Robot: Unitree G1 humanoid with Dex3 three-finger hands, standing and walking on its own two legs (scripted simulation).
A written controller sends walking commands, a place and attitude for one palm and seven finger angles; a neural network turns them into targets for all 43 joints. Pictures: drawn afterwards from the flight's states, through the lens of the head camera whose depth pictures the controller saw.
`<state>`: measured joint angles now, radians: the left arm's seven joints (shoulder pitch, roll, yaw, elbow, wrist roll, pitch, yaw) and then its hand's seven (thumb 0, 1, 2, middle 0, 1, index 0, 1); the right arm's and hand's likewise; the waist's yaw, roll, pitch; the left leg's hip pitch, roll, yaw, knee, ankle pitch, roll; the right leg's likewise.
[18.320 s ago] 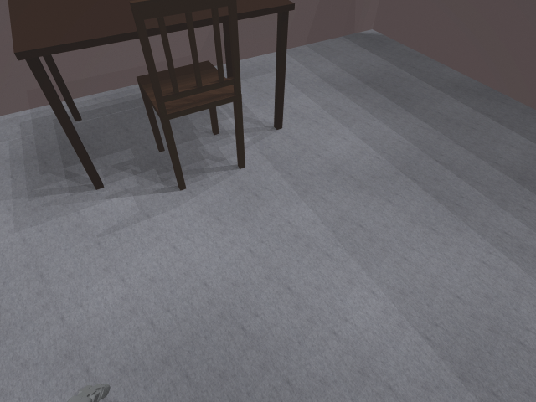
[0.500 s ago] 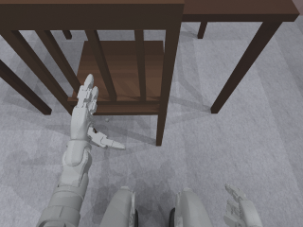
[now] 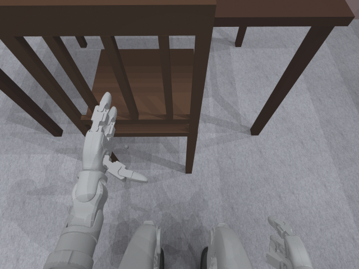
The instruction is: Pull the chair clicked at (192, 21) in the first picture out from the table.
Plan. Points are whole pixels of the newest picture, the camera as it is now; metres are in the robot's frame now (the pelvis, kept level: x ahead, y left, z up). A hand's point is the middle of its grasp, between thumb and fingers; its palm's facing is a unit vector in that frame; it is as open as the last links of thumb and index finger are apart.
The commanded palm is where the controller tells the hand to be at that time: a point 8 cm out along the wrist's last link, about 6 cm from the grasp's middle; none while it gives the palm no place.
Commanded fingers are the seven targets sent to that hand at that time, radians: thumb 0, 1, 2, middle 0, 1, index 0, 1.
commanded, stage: push the fingers through the gap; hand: left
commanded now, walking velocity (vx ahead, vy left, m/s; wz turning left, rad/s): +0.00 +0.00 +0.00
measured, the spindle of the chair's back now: (124, 85) +0.52 +0.15 +0.04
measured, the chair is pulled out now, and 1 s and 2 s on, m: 0.00 0.00 0.00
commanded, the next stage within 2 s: hook a spindle and tug to test in 1.64 s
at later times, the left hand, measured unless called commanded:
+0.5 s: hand (130, 129) +0.40 +0.13 +0.03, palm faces +0.01 -1.00 -0.06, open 16.9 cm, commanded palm +0.38 +0.18 +0.03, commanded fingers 0.00 -0.50 0.30 -0.06 -0.08 -0.06 -0.08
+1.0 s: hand (130, 108) +0.46 +0.13 +0.03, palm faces +0.03 -1.00 -0.05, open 16.9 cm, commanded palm +0.43 +0.17 +0.03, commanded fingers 0.00 -0.50 0.30 -0.06 -0.08 -0.06 -0.08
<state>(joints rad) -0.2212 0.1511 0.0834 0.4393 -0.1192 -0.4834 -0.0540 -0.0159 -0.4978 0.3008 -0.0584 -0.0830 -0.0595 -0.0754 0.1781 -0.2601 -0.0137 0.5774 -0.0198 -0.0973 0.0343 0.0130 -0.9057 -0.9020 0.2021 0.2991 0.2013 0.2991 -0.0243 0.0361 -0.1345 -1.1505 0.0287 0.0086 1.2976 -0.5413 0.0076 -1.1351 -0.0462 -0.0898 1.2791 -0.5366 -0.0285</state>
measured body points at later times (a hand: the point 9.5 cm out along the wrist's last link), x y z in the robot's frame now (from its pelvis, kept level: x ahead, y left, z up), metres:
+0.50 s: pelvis +0.00 +0.00 +0.00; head +0.13 -0.01 +0.43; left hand +0.40 +0.18 +0.03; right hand +0.12 -0.26 -0.13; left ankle +0.04 +0.12 -0.62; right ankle +0.04 -0.11 -0.62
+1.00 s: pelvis +0.00 +0.01 +0.00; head +0.14 +0.00 +0.42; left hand +0.45 +0.18 +0.04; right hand +0.08 -0.26 -0.13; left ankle +0.04 +0.12 -0.62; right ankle +0.04 -0.11 -0.62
